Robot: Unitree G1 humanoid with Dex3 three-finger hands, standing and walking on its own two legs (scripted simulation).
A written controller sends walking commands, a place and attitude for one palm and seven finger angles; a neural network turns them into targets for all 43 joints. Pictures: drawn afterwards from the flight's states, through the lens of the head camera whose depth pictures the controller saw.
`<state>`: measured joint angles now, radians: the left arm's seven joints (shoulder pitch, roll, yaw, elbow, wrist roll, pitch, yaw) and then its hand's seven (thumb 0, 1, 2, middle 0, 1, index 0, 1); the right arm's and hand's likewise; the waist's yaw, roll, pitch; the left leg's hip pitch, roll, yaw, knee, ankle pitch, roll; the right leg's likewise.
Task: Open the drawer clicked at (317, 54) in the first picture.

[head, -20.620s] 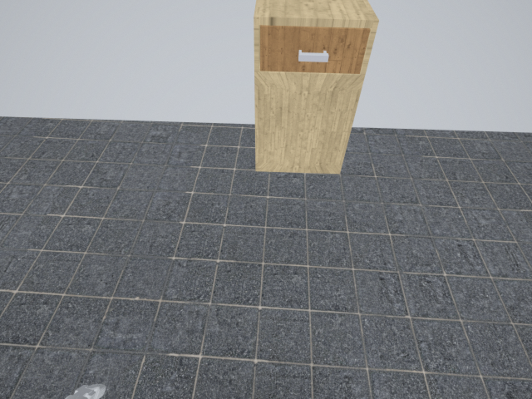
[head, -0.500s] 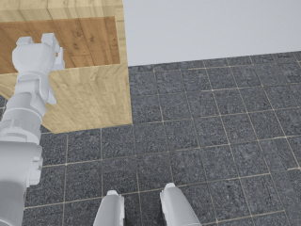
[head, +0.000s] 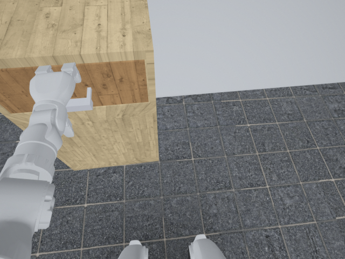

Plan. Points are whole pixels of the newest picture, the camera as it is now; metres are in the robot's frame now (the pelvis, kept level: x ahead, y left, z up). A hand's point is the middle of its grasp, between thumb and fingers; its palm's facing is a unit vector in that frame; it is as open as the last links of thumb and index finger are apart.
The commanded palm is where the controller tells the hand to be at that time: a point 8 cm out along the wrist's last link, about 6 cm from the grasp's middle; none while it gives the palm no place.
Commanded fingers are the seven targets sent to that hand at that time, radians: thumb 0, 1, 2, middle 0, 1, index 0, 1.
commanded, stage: lift the fingers back up to retry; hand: left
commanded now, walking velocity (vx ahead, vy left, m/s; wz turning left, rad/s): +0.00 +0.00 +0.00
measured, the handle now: (70, 98) +0.54 +0.25 -0.03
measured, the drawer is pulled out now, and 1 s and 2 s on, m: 0.00 0.00 0.00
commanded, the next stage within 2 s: re-aim the fingers above the handle in 0.20 s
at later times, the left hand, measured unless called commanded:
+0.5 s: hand (63, 103) +0.49 +0.24 +0.02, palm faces -0.06 -0.01 -1.00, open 13.8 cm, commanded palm +0.47 +0.23 +0.08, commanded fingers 0.00 -0.50 0.30 -0.30 -1.20 -0.30 -1.20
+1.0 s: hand (60, 105) +0.48 +0.25 +0.02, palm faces -0.06 -0.02 -1.00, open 13.8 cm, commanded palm +0.47 +0.24 +0.08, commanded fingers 0.00 -0.50 0.30 -0.30 -1.20 -0.30 -1.20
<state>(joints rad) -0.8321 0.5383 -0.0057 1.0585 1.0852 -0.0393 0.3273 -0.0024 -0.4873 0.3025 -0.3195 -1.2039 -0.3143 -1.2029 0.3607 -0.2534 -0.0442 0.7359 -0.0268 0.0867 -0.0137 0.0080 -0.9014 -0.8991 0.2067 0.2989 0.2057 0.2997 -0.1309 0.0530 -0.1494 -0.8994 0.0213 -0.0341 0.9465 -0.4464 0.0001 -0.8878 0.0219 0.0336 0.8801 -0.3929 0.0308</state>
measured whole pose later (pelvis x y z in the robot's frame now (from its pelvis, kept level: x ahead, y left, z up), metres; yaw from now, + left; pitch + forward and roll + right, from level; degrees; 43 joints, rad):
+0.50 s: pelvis +0.01 +0.00 +0.01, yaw +0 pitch +22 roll -2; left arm -0.78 0.51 0.00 1.05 1.11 -0.06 0.36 0.00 -0.49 0.30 -0.32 -1.20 -0.32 -1.20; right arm 0.31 -0.25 -0.06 0.73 -0.03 0.10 -0.01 0.01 -0.90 -0.90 0.21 0.30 0.21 0.30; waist -0.11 0.05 -0.15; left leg -0.83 0.02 -0.03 0.90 -0.45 0.00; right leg -0.82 0.02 0.03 0.85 -0.40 0.03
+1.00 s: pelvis +0.01 +0.00 +0.01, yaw +0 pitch +21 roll -2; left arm -0.76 0.54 0.02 1.05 1.10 -0.10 0.34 0.00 -0.49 0.30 -0.32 -1.20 -0.32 -1.20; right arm 0.35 -0.26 -0.06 0.75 -0.03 0.09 -0.01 0.01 -0.90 -0.90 0.21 0.30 0.21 0.30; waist -0.11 0.04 -0.15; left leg -0.83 0.02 -0.02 0.90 -0.44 0.00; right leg -0.83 0.02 0.04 0.85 -0.39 0.03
